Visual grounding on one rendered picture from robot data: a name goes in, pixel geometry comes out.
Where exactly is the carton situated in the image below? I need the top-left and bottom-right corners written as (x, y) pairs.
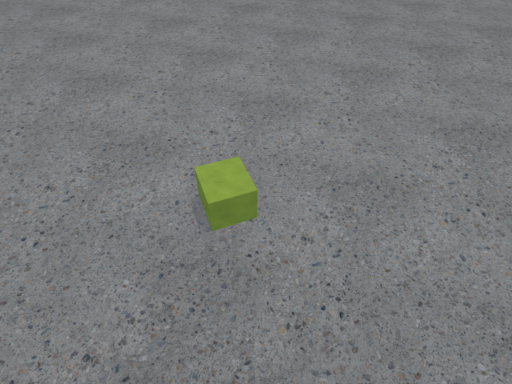
top-left (194, 156), bottom-right (258, 231)

